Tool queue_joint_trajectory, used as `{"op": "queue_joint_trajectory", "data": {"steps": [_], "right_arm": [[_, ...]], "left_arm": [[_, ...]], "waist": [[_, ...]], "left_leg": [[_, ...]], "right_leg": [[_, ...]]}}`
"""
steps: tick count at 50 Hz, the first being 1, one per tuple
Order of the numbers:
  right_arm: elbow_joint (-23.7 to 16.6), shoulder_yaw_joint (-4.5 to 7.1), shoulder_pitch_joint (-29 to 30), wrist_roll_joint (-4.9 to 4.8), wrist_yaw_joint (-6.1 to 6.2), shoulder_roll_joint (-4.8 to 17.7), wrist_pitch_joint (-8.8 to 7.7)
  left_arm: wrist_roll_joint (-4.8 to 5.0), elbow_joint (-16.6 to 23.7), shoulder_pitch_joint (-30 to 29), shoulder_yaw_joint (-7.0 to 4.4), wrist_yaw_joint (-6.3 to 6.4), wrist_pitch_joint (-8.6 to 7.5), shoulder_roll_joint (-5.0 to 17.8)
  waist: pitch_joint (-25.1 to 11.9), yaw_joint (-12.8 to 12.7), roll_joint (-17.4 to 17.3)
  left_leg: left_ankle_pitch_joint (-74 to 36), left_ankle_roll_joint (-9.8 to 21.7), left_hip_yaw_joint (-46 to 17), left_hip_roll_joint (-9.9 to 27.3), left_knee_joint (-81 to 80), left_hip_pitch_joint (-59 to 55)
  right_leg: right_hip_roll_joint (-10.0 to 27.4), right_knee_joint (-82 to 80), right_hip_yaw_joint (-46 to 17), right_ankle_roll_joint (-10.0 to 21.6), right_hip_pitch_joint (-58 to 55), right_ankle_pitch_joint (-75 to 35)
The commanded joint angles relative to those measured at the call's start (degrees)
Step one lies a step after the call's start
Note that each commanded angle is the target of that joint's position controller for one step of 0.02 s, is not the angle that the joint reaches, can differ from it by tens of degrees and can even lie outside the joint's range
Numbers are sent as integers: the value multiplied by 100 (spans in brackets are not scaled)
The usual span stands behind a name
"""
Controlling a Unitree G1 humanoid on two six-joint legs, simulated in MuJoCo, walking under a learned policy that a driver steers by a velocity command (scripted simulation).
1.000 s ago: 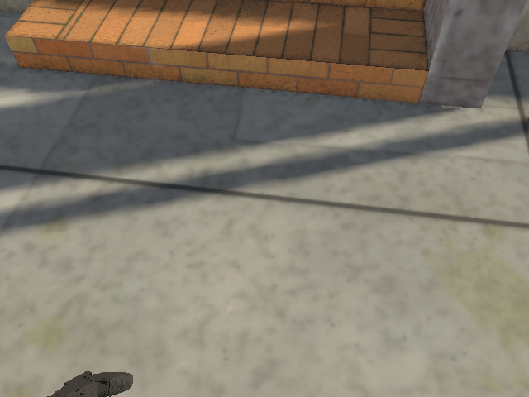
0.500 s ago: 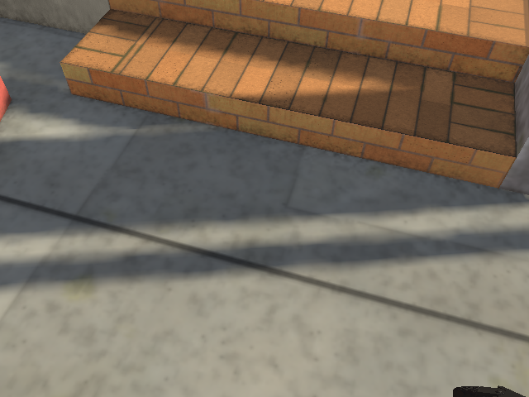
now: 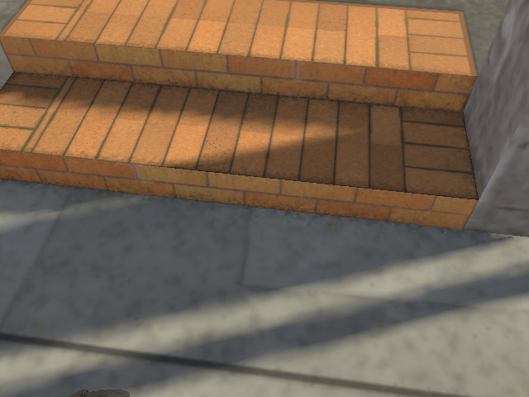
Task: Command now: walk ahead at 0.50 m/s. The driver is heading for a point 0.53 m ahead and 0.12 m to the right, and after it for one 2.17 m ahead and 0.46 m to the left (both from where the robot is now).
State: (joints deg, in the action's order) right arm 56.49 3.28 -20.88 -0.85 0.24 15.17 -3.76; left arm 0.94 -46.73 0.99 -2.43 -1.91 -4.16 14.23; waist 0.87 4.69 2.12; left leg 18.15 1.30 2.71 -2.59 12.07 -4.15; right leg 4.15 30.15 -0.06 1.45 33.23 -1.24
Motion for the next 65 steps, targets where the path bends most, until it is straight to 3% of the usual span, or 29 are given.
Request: {"op": "queue_joint_trajectory", "data": {"steps": [1,2,3,4,5,6,7,9,13,19,24,25,27,29,30,31,32,34,36,42,48,51,52,53,54,55,56,58,65], "right_arm": [[-148,246,20,-27,58,1077,51],[-172,226,139,-27,64,1027,85],[-256,147,130,28,72,854,95],[-356,-50,-516,90,10,226,-8],[-274,-59,-420,44,-23,288,-151],[-420,89,102,-128,-65,819,-254],[-525,94,496,-185,-60,857,-300],[-516,149,629,-58,4,751,-227],[-527,124,630,18,39,430,-12],[-875,64,1807,46,-38,289,-76],[-1154,3,2586,-17,-181,317,-137],[-1162,-57,2415,404,-274,264,2],[-1151,8,2133,403,-280,421,60],[-735,113,639,473,-172,677,-90],[-580,208,-314,583,-66,1153,-189],[-485,380,-413,465,-49,1763,-137],[-635,304,-159,259,-49,1368,-81],[-721,75,677,249,-26,612,-92],[-705,-11,872,185,41,380,-70],[-681,34,940,200,99,589,-32],[-628,146,839,220,76,848,155],[-517,167,748,215,45,851,270],[-477,140,772,212,38,766,315],[-427,29,530,263,5,427,335],[-518,-145,150,203,-39,-199,347],[-299,-94,358,154,25,125,491],[-611,74,1032,-17,124,722,452],[-558,186,1316,17,254,886,460],[-492,333,1053,-57,332,513,605]], "left_arm": [[6,369,-87,-192,-54,-128,709],[-14,131,669,-307,-29,-128,892],[-58,-161,1709,-441,23,-119,1210],[-128,-306,2403,-585,60,-80,1789],[-49,-340,2470,-460,44,-60,1404],[-23,-279,2024,-348,54,-73,1107],[-48,-165,1553,-296,67,-80,940],[-149,-106,1003,-195,39,-129,614],[-129,-259,1100,-225,59,-202,759],[-61,-523,1624,-246,213,-149,926],[-7,-831,2146,-284,243,-26,1000],[-298,-885,2230,-201,220,-68,756],[-308,-933,2185,-249,205,-73,900],[-284,-975,2131,-240,220,-30,917],[-219,-781,2255,-156,232,-40,638],[89,-814,3190,-25,251,-8,39],[-84,-941,2702,-208,335,73,762],[-76,-821,2080,-222,298,110,568],[-232,-857,2078,-237,217,295,462],[-271,-555,1593,-201,68,595,259],[-269,-179,950,-162,-64,671,364],[-293,-159,1025,-156,-3,620,351],[-327,-245,1226,-143,43,531,342],[-387,-328,1408,-175,127,409,606],[-343,-200,1132,-163,217,339,990],[-215,-408,1225,-74,313,343,605],[-222,-239,443,-111,343,325,656],[-170,-223,233,-176,447,301,851],[-166,-306,122,-208,605,387,747]], "waist": [[62,-419,-731],[-381,-822,-694],[-1128,-1206,-463],[-2024,-1067,810],[-2342,-1133,1186],[-1496,-1109,817],[-894,-966,477],[-270,-596,246],[-51,-376,208],[205,-694,112],[435,-913,83],[388,-789,57],[342,-645,344],[-356,5,126],[-1271,208,-570],[-2222,-144,-2280],[-2050,-61,-995],[-863,-369,-631],[-499,-560,-902],[-280,-696,-996],[-241,-492,-941],[-125,-487,-841],[-171,-627,-590],[-321,-630,310],[-509,-307,1577],[-666,-621,1060],[-606,-452,960],[-511,-577,667],[-241,-489,337]], "left_leg": [[-3782,764,-640,1749,523,-147],[-4551,637,-437,1515,1370,16],[-4004,461,-228,1213,2714,854],[-1644,21,40,315,5015,3229],[1475,3,-718,-56,5984,4164],[1286,123,-931,325,6412,4711],[749,193,-750,643,6239,4735],[2,165,-683,1043,5517,4164],[-605,-22,-613,1169,4758,3955],[-2360,-170,-381,954,2670,4060],[-2275,-54,-350,784,1855,4187],[-2204,3,13,712,1799,3649],[-1465,170,12,571,1779,3042],[-1490,392,32,377,1256,1444],[-2863,547,-993,1586,1555,-145],[-4460,1377,-3058,3136,1278,-1730],[-4961,1176,-2715,2764,1222,-1076],[-5286,909,-1301,2309,1018,134],[-4941,736,-656,2006,699,939],[-3804,964,194,1973,323,1519],[-2611,886,464,2137,562,1453],[-2042,768,204,2162,939,1535],[-1690,536,250,1990,1254,1746],[-1187,179,534,1589,1884,2016],[974,-178,737,722,2483,2493],[1549,-188,43,703,2733,1909],[1382,-330,-100,815,2941,2337],[1358,-441,-263,676,3559,2901],[789,-664,-333,625,4794,3523]], "right_leg": [[-200,-191,146,254,-428,534],[-385,-313,318,401,-1470,454],[-12,-86,-74,655,-3140,305],[1469,-265,-2555,1554,-5502,1085],[1855,-1179,-4135,1797,-5793,1753],[1657,-1309,-3460,1495,-5132,2131],[1445,-1446,-2707,1306,-4270,1907],[1030,-1845,-1758,1115,-2891,1120],[872,-2324,-1082,1217,-2264,420],[608,-2465,-360,991,-2475,95],[927,-2218,-347,943,-3347,37],[759,-2213,-180,801,-3289,-245],[830,-1751,-241,648,-3374,-1186],[455,149,-77,406,-3334,-2489],[94,1786,135,271,-2395,-730],[-934,3710,323,64,-570,3569],[-664,4041,-459,174,-559,3423],[-264,3806,-363,146,-434,2793],[-113,3507,-253,41,-792,2452],[-70,2532,72,-117,-761,1754],[-148,1272,410,-3,-1211,1613],[-252,397,307,158,-1676,1769],[-287,-367,234,219,-2225,1135],[387,-1242,-529,279,-2861,88],[1806,-1479,-1875,803,-3193,-1967],[1765,-1420,-1555,1241,-2673,-1632],[1301,-1165,-1209,1306,-2704,-802],[1259,-1202,-995,1189,-2869,-668],[1287,-1485,-273,1218,-2594,-7]]}}
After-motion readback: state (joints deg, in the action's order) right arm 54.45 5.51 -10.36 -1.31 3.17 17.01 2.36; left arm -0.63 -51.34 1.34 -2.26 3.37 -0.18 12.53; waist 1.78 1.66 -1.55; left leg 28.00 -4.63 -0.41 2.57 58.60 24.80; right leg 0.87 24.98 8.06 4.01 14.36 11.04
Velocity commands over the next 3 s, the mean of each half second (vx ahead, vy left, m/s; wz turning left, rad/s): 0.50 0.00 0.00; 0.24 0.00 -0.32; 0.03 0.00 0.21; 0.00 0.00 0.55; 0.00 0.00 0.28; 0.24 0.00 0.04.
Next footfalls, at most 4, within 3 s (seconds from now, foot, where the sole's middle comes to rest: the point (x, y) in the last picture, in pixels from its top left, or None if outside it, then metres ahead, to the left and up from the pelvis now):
0.06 right None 0.22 -0.13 -0.77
0.58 left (216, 385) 0.52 0.11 -0.77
1.06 right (305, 374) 0.53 -0.12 -0.77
1.56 left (209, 392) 0.50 0.12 -0.77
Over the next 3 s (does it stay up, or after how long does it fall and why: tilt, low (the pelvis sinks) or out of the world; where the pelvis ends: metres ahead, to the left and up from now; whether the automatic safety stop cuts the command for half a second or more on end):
stays up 0.59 0.07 0.01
